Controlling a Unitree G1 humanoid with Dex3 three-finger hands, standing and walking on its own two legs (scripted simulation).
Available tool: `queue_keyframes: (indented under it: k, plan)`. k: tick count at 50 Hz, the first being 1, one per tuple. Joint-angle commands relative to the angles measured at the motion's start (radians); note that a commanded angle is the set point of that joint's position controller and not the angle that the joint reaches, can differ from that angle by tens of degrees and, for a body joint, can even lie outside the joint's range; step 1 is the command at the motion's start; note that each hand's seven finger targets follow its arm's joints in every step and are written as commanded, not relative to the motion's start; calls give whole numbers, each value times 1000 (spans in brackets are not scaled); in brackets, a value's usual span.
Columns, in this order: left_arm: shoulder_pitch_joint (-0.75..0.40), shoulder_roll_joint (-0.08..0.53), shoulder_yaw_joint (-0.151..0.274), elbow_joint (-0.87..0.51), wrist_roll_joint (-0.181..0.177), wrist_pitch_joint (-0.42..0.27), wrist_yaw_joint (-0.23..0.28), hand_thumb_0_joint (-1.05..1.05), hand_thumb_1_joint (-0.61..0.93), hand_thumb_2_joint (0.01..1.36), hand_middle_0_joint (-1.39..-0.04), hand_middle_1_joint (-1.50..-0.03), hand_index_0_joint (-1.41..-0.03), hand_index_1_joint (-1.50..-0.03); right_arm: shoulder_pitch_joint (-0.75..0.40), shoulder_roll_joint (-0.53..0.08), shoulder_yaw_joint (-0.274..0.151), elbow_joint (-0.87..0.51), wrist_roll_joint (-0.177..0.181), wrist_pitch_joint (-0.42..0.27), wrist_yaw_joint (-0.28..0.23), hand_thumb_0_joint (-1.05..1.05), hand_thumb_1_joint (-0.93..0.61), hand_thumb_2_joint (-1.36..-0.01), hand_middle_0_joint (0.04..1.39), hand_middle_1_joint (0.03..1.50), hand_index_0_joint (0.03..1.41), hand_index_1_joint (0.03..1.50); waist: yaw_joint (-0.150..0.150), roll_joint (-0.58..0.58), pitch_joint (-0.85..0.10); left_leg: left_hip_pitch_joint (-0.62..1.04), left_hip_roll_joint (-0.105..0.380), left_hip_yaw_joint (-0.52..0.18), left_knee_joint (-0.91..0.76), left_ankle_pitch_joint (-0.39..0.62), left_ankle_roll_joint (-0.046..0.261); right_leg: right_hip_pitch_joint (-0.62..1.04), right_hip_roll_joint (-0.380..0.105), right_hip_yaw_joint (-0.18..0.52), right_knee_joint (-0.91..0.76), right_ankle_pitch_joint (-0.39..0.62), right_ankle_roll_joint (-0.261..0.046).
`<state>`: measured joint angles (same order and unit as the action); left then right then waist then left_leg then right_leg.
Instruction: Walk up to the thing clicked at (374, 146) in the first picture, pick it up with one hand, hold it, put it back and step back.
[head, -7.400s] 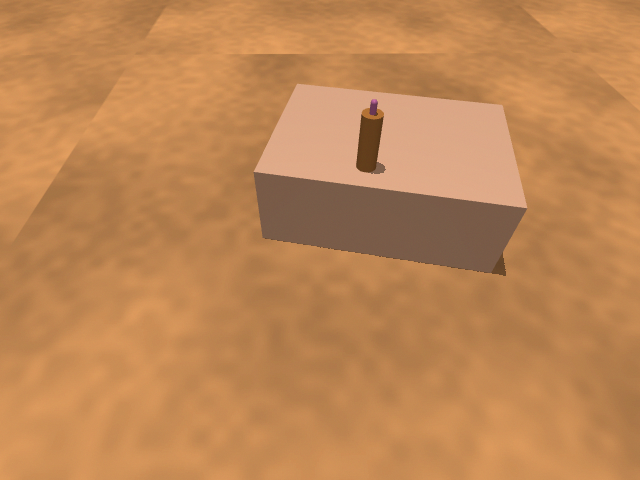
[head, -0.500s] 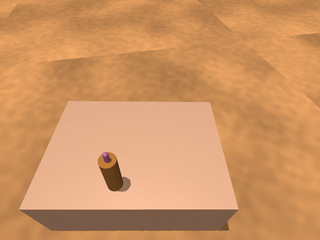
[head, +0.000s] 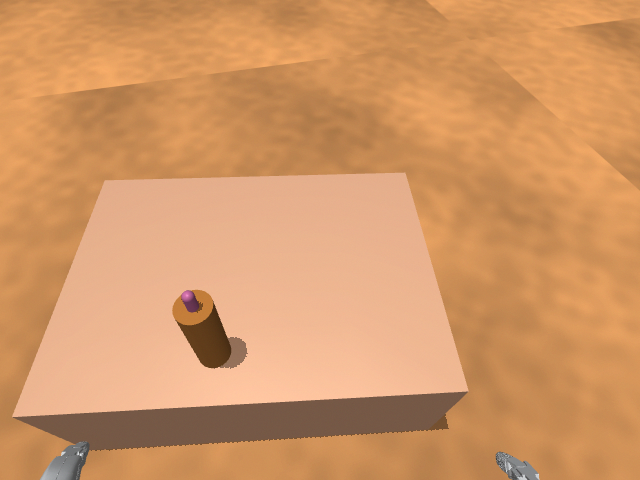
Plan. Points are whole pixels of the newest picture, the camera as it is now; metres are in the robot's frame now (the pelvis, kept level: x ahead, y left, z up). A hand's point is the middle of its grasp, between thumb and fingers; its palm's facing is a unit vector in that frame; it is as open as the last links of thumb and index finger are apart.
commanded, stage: go down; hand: left
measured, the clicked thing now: (202, 326) +0.45 +0.24 -0.27
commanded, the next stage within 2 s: none
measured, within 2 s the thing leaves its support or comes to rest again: neither
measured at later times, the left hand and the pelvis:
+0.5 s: hand out of the picture +0.15 +0.29 -0.12, palm faces +0.08 -0.94 -0.32, open 17.5 cm; pelvis +0.00 +0.00 -0.03, yaw +1 degrees
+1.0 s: hand out of the picture +0.13 +0.30 -0.12, palm faces +0.11 -0.93 -0.34, open 17.6 cm; pelvis -0.01 +0.01 -0.05, yaw +1 degrees
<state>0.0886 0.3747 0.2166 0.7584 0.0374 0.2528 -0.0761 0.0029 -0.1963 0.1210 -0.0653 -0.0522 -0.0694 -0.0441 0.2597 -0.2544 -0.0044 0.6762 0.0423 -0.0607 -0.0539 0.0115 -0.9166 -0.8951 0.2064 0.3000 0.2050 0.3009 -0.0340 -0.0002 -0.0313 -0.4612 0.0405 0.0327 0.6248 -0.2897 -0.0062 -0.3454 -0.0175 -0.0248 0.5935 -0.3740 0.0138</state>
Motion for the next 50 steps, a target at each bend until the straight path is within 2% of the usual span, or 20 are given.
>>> queue_keyframes:
  k: [1, 2, 3, 5, 8, 10, 11, 12, 13, 15, 16, 17, 19, 20, 22, 32, 46, 48, 49, 50]
  plan:
    - [-38, 250, 87, -202, 8, -12, -9, 0, -481, 42, -73, -43, -73, -42, -5, -164, -62, -126, -10, -70, -29, 0, -877, -889, 201, 300, 200, 300, 8, 51, -206, 159, -29, -7, 20, 303, 24, -52, 25, -5, -4, 338, -14]
    - [-66, 220, 58, -254, 7, -15, -18, 0, -487, 31, -73, -33, -72, -32, 0, -169, -69, -131, -11, -77, -30, 0, -880, -890, 201, 300, 200, 300, -4, 70, -227, 170, -26, -10, 27, 303, 20, -61, 28, -5, 10, 326, -16]
    - [-14, 250, 94, -240, 12, -9, -15, 0, -499, 32, -76, -37, -73, -37, -10, -166, -66, -137, -13, -81, -34, 0, -881, -891, 201, 300, 200, 300, 8, 60, -212, 153, -23, -15, 33, 302, 20, -68, 30, -10, 18, 318, -17]
    - [14, 242, 85, -291, 10, 5, -23, 0, -515, 33, -76, -42, -74, -43, -10, -168, -67, -141, -14, -87, -39, 0, -878, -890, 200, 300, 200, 300, 10, 76, -231, 146, -23, -17, 54, 310, 23, -78, 30, -12, 31, 320, -16]
    - [59, 270, 115, -315, 11, 38, -26, 0, -546, 20, -80, -39, -79, -38, -17, -158, -57, -148, -18, -92, -50, 0, -863, -886, 201, 300, 200, 300, 10, 73, -232, 125, -23, -21, 84, 320, 26, -88, 31, -14, 51, 330, -11]
    - [75, 239, 93, -365, 4, 56, -36, 0, -549, 15, -80, -32, -78, -32, -28, -159, -61, -160, -20, -99, -58, 0, -868, -887, 200, 300, 200, 300, 8, 77, -239, 113, -25, -21, 107, 320, 29, -109, 28, -10, 64, 340, -6]
    - [86, 265, 115, -383, 1, 69, -38, 0, -551, 16, -79, -37, -78, -36, -25, -152, -51, -158, -19, -100, -61, 0, -867, -887, 200, 300, 200, 300, 15, 84, -228, 97, -23, -22, 115, 314, 28, -121, 30, -11, 71, 328, -7]
    - [109, 255, 110, -394, 0, 79, -41, 0, -548, 17, -80, -33, -76, -34, -20, -142, -46, -163, -21, -101, -64, 0, -866, -887, 200, 300, 200, 300, 10, 80, -254, 106, -23, -25, 132, 346, 32, -121, 30, -12, 83, 360, -3]
    - [100, 238, 92, -419, -6, 91, -50, 0, -549, 5, -79, -31, -78, -29, -24, -162, -59, -171, -19, -105, -67, 0, -874, -888, 200, 300, 200, 300, 1, 85, -239, 89, -22, -28, 131, 318, 31, -138, 32, -14, 88, 324, -6]
    - [110, 261, 114, -449, -9, 109, -52, 0, -569, 8, -81, -36, -79, -36, -31, -148, -47, -177, -20, -112, -73, 0, -872, -888, 200, 300, 200, 300, 7, 93, -220, 61, -20, -32, 143, 290, 30, -167, 33, -18, 99, 292, -6]
    - [139, 232, 94, -454, -13, 119, -60, 0, -587, 6, -83, -31, -79, -34, -29, -149, -54, -185, -21, -114, -76, 0, -878, -890, 200, 300, 200, 300, 3, 74, -239, 62, -17, -37, 156, 305, 33, -167, 35, -22, 109, 302, -3]
    - [131, 254, 109, -487, -15, 123, -61, 0, -578, 11, -82, -35, -77, -38, -27, -146, -51, -187, -20, -116, -78, 0, -873, -889, 200, 300, 200, 300, 6, 88, -246, 54, -18, -38, 165, 297, 34, -176, 33, -20, 119, 296, -3]
    - [147, 246, 103, -519, -18, 138, -67, 0, -585, 12, -81, -33, -76, -37, -33, -155, -59, -209, -19, -123, -81, 0, -886, -892, 200, 300, 200, 300, 5, 86, -253, 34, -13, -47, 176, 275, 32, -203, 39, -26, 139, 256, -7]
    - [148, 267, 123, -544, -19, 141, -64, 0, -583, 13, -81, -36, -76, -40, -31, -147, -53, -208, -19, -123, -84, 0, -879, -891, 200, 300, 200, 300, 14, 100, -255, 26, -14, -47, 185, 276, 32, -206, 36, -26, 147, 258, -7]
    - [184, 237, 103, -557, -22, 155, -65, 0, -603, 9, -81, -39, -77, -42, -38, -145, -52, -226, -18, -130, -88, 0, -880, -890, 200, 300, 200, 300, 9, 74, -247, -1, -15, -49, 194, 241, 32, -221, 39, -28, 156, 230, -7]
    - [228, 262, 138, -733, -38, 207, -38, 0, -611, 17, -82, -53, -79, -55, -36, -133, -45, -260, -13, -162, -120, 0, -872, -889, 200, 300, 200, 300, 16, 119, -248, -67, -15, -61, 210, 92, 22, -286, 42, -34, 190, 87, -19]
    - [271, 246, 136, -785, -54, 240, -23, 0, -611, 45, -76, -62, -70, -68, -22, -131, -38, -249, -18, -206, -145, 0, -867, -888, 201, 300, 200, 300, 6, 109, -233, -86, -8, -79, 230, 78, 16, -307, 47, -45, 217, 76, -17]
    - [268, 278, 163, -820, -54, 238, -18, 0, -611, 51, -72, -52, -63, -60, -29, -124, -32, -255, -18, -210, -147, 0, -869, -890, 201, 300, 200, 300, 25, 140, -244, -88, -13, -74, 229, 89, 14, -305, 46, -42, 218, 82, -21]
    - [300, 235, 132, -762, -55, 247, -24, 0, -611, 43, -74, -48, -64, -58, -22, -128, -35, -242, -19, -210, -148, 0, -873, -891, 201, 300, 200, 300, 9, 127, -224, -90, -10, -77, 225, 71, 13, -315, 49, -46, 217, 65, -20]
    - [280, 248, 141, -787, -57, 247, -25, 0, -611, 48, -69, -48, -61, -56, -26, -128, -33, -251, -18, -212, -150, 0, -868, -889, 201, 300, 200, 300, 9, 113, -216, -98, -10, -78, 226, 74, 15, -311, 49, -48, 213, 69, -20]
